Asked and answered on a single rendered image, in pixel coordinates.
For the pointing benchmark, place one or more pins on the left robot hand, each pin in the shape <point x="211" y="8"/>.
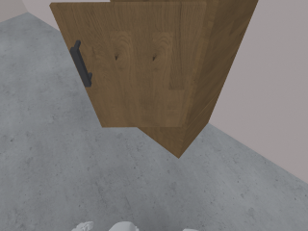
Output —
<point x="86" y="226"/>

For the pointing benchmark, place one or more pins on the handle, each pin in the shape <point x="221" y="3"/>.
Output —
<point x="80" y="65"/>

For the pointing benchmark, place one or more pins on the robot left thigh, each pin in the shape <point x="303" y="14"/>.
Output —
<point x="124" y="226"/>

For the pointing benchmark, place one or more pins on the cupboard door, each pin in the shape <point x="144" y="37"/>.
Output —
<point x="141" y="56"/>

